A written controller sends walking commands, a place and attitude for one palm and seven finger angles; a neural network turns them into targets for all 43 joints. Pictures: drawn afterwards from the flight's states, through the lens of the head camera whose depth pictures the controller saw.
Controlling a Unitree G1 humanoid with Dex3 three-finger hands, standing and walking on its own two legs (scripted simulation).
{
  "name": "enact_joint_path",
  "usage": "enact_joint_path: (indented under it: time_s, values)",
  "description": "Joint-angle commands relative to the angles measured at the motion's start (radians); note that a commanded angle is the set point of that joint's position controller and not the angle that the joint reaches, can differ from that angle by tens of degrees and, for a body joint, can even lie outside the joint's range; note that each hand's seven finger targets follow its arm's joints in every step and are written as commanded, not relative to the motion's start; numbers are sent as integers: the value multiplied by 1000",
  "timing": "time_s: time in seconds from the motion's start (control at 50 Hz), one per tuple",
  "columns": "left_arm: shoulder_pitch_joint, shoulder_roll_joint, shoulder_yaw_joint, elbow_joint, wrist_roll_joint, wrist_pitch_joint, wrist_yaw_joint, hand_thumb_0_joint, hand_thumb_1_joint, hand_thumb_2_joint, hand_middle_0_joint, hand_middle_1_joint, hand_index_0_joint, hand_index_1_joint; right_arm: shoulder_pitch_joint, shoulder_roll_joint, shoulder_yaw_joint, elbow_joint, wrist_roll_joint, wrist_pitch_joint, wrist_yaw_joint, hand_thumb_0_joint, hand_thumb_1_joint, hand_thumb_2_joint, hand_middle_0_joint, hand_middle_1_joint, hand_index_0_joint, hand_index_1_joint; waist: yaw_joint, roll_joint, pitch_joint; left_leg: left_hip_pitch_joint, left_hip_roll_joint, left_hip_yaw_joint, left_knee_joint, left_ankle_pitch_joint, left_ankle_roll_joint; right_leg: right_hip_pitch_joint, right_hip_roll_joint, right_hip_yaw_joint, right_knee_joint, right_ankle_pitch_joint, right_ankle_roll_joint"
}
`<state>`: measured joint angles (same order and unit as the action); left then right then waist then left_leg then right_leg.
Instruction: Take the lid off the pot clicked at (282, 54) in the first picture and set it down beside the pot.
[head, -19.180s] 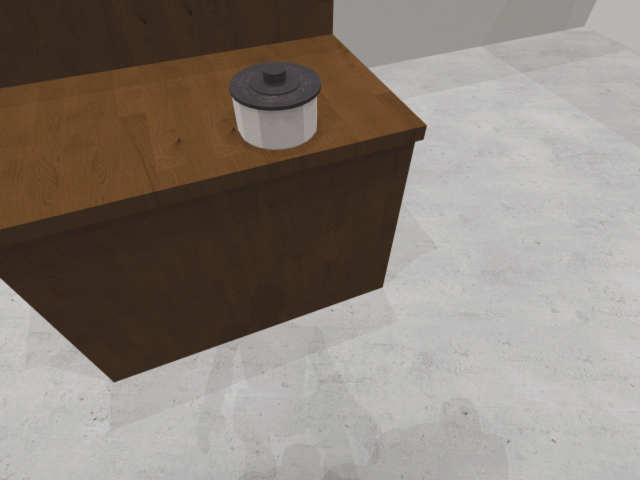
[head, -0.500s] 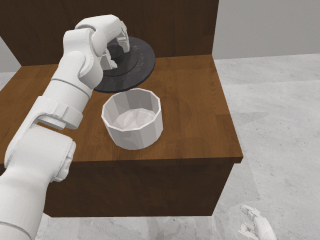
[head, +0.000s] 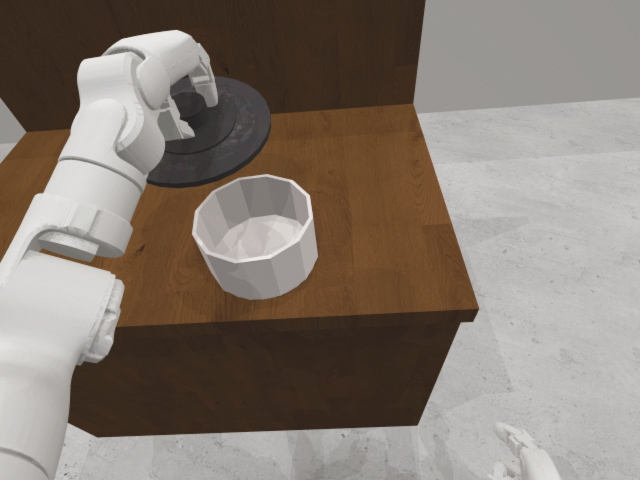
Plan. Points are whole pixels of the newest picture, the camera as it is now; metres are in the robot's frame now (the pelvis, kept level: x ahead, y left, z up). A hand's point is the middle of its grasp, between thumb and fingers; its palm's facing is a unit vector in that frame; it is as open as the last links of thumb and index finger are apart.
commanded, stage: move the lid sideways beside the pot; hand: left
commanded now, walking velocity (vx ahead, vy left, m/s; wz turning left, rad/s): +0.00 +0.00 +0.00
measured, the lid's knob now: (187, 111) +0.49 +0.16 +0.23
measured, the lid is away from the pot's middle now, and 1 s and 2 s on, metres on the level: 0.05 0.16 0.23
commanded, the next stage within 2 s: lower the lid onto the table in 1.62 s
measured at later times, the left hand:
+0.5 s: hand (115, 121) +0.45 +0.23 +0.25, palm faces -0.20 -0.07 -0.98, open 8.1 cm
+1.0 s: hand (81, 122) +0.45 +0.27 +0.25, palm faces -0.21 -0.06 -0.98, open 8.1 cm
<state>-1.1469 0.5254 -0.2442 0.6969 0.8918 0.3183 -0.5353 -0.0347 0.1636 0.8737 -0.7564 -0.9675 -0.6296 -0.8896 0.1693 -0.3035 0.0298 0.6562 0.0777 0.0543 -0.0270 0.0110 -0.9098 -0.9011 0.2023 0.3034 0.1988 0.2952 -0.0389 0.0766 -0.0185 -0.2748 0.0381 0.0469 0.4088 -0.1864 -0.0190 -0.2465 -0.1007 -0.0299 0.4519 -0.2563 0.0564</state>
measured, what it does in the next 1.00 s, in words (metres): stands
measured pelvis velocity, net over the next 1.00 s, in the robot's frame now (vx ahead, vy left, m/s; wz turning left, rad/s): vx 0.00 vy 0.01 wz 0.01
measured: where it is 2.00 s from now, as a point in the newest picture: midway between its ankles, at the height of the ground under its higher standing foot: outside the picture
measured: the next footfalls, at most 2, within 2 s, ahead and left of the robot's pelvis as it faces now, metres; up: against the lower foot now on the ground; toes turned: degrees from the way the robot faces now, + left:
none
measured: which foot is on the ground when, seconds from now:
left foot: down 0.00-1.00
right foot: down 0.00-1.00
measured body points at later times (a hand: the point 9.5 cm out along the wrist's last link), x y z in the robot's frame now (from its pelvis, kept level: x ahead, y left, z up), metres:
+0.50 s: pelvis +0.00 +0.00 +0.00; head +0.03 -0.03 +0.45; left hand +0.45 +0.23 +0.30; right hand +0.16 -0.24 -0.12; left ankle +0.01 +0.14 -0.74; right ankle -0.02 -0.15 -0.74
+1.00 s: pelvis +0.00 +0.01 +0.00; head +0.04 -0.02 +0.45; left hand +0.46 +0.27 +0.30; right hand +0.12 -0.25 -0.12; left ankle +0.01 +0.14 -0.74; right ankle -0.02 -0.15 -0.74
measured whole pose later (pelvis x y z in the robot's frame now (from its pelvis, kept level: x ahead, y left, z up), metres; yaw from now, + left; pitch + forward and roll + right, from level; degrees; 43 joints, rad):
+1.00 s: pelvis +0.00 +0.01 +0.00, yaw +1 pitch +5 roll +0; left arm -1.10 0.74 -0.12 0.73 0.92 0.18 -0.58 -0.04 0.17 0.87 -0.76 -0.97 -0.62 -0.89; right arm 0.20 -0.31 0.03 0.63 0.10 0.13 -0.02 0.01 -0.91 -0.90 0.20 0.30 0.20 0.30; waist -0.06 0.07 0.00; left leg -0.33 0.04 0.03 0.43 -0.19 -0.01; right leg -0.26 -0.10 -0.05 0.41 -0.23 0.06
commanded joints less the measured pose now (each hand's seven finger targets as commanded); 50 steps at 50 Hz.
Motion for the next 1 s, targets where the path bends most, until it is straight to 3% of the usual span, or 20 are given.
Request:
enact_joint_path:
  time_s: [0.0,0.04,0.1,0.12,0.18,0.2,0.24,0.32,0.4,0.44,0.5,0.52,0.58,0.64,0.72,0.76,0.8,0.82,0.88,0.98]
  values:
    - [-553,321,159,-181,28,-11,43,0,581,1059,-914,-1052,-832,-1001,-87,-119,-43,-149,-3,-40,-6,0,-900,-900,200,300,200,300,16,-104,-429,214,-82,-14,10,272,87,96,91,-41,-29,386,-82]
    - [-605,292,134,-270,34,-21,36,0,581,1059,-914,-1052,-832,-1001,-109,-101,-42,-168,-1,-41,-2,0,-900,-900,200,300,200,300,12,-74,-461,248,-81,-11,19,305,89,104,92,-38,-25,407,-81]
    - [-519,268,118,-246,14,-13,27,0,581,1059,-914,-1052,-832,-1001,-98,-113,-47,-166,3,-32,3,0,-900,-900,200,300,200,300,7,-57,-422,245,-77,-15,27,328,87,71,95,-47,-30,399,-84]
    - [-537,311,151,-248,25,-12,27,0,581,1059,-914,-1052,-832,-1001,-96,-111,-43,-160,4,-24,4,0,-900,-900,200,300,200,300,9,-89,-423,235,-77,-15,19,306,84,80,98,-46,-33,388,-81]
    - [-543,372,195,-258,31,-18,23,0,581,1059,-914,-1052,-832,-1001,-100,-113,-42,-167,3,-21,1,0,-900,-900,200,300,200,300,19,-81,-437,228,-79,-15,22,306,88,94,96,-45,-28,396,-83]
    - [-525,376,190,-279,24,-21,24,0,581,1059,-914,-1052,-832,-1001,-101,-123,-45,-172,5,-17,4,0,-900,-900,200,300,200,300,19,-65,-450,234,-77,-18,28,339,85,99,94,-43,-23,414,-85]
    - [-559,306,130,-286,29,-22,18,0,581,1059,-914,-1052,-832,-1001,-111,-107,-40,-173,8,-10,6,0,-900,-900,200,300,200,300,4,-59,-425,238,-77,-16,22,316,83,74,98,-52,-30,383,-83]
    - [-529,397,198,-269,32,-28,18,0,581,1059,-914,-1052,-832,-1001,-97,-117,-40,-172,6,-3,4,0,-900,-900,200,300,200,300,13,-68,-452,230,-78,-19,24,315,83,92,99,-46,-29,382,-82]
    - [-476,391,182,-196,23,-35,9,0,581,1059,-914,-1052,-832,-1001,-87,-129,-42,-165,10,9,3,0,-900,-900,200,300,200,300,5,-66,-402,207,-78,-15,26,289,82,62,97,-53,-36,367,-84]
    - [-530,397,179,-214,34,-47,6,0,581,1059,-914,-1052,-832,-1001,-92,-121,-40,-167,12,17,0,0,-900,-900,200,300,200,300,0,-88,-404,205,-76,-12,19,253,83,64,99,-54,-44,341,-80]
    - [-525,405,180,-282,17,-68,9,0,581,1059,-914,-1052,-832,-1001,-90,-124,-47,-179,10,10,1,0,-900,-900,200,300,200,300,-2,-19,-452,251,-78,-21,40,327,87,66,99,-49,-36,376,-86]
    - [-526,441,211,-274,26,-72,10,0,581,1059,-914,-1052,-832,-1001,-78,-119,-43,-173,9,14,1,0,-900,-900,200,300,200,300,2,-24,-461,243,-79,-23,31,320,84,80,104,-49,-40,368,-82]
    - [-495,427,198,-193,24,-74,-2,0,581,1059,-914,-1052,-832,-1001,-76,-124,-43,-165,16,26,-2,0,-900,-900,200,300,200,300,-5,-58,-386,208,-78,-18,22,262,83,47,104,-59,-52,329,-82]
    - [-539,411,172,-240,25,-88,3,0,581,1059,-914,-1052,-832,-1001,-77,-122,-44,-169,16,28,-1,0,-900,-900,200,300,200,300,-12,-10,-407,231,-79,-26,23,279,82,41,108,-60,-52,319,-87]
    - [-544,459,209,-241,28,-102,10,0,581,1059,-914,-1052,-832,-1001,-45,-127,-48,-157,11,24,-4,0,-900,-900,200,300,200,300,-12,-12,-439,245,-78,-33,22,292,83,54,112,-59,-56,320,-86]
    - [-518,464,211,-168,31,-103,4,0,581,1059,-914,-1052,-832,-1001,-45,-130,-46,-154,15,28,-5,0,-900,-900,200,300,200,300,-11,-21,-391,209,-80,-28,17,251,83,40,110,-63,-61,302,-87]
    - [-511,528,249,-181,27,-114,9,0,581,1059,-914,-1052,-832,-1001,-37,-150,-51,-151,14,34,-4,0,-900,-900,200,300,200,300,-2,-24,-421,207,-77,-30,18,270,83,64,105,-59,-55,325,-90]
    - [-544,528,247,-215,41,-124,11,0,581,1059,-914,-1052,-832,-1001,-40,-136,-48,-163,13,31,-5,0,-900,-900,200,300,200,300,-3,-6,-455,221,-80,-27,17,283,84,80,108,-53,-54,330,-87]
    - [-539,499,226,-173,44,-129,5,0,581,1059,-914,-1052,-832,-1001,-37,-135,-52,-160,17,35,-7,0,-900,-900,200,300,200,300,-11,-13,-424,222,-76,-26,20,280,85,54,109,-59,-58,321,-87]
    - [-509,566,274,-143,48,-148,1,0,581,1059,-914,-1052,-832,-1001,-18,-144,-54,-156,19,46,-5,0,-900,-900,200,300,200,300,-7,-24,-412,200,-77,-23,22,285,88,63,109,-61,-59,338,-86]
